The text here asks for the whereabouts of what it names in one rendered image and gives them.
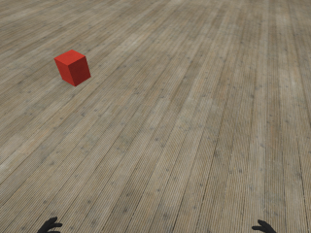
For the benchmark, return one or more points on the right robot hand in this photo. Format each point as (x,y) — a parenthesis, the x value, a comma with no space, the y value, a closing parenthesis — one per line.
(264,227)

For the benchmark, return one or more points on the left robot hand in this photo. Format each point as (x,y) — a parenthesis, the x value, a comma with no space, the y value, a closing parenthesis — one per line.
(50,224)

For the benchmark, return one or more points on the carton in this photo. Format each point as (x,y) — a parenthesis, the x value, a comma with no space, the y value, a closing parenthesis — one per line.
(73,67)

